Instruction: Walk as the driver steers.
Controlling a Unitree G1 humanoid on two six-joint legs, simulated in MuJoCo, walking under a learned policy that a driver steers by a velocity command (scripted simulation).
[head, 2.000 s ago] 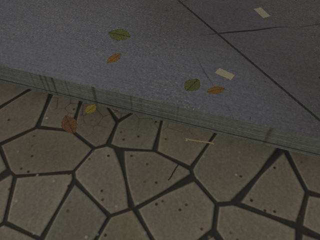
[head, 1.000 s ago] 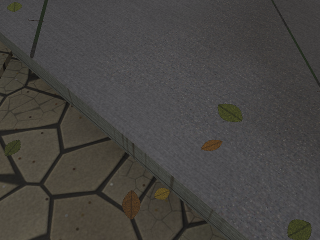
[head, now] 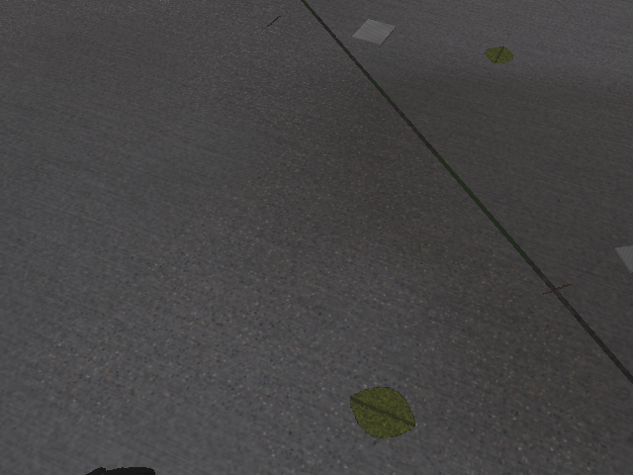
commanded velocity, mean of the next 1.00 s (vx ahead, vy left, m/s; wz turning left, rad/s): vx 0.45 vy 0.00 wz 0.22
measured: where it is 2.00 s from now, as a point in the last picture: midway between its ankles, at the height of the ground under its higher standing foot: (398, 395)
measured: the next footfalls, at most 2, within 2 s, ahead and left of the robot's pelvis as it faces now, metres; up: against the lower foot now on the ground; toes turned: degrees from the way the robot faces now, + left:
right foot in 0.20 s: +0.28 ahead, -0.16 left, +0.15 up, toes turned -10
left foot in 0.78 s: +0.55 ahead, -0.08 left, +0.15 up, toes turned +13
